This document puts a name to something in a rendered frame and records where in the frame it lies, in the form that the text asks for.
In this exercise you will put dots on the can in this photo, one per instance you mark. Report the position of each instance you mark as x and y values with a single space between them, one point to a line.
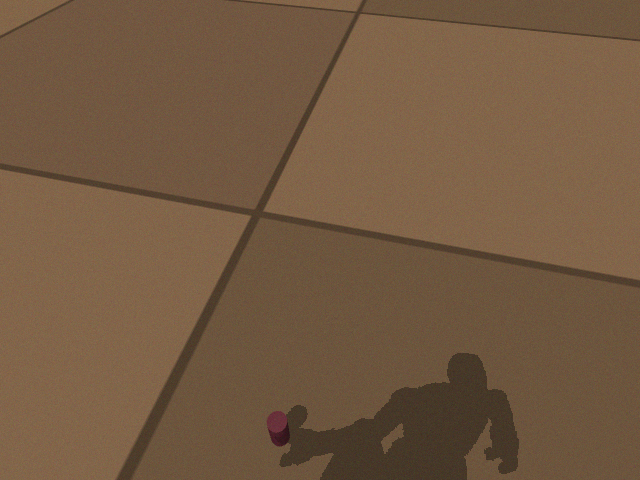
278 428

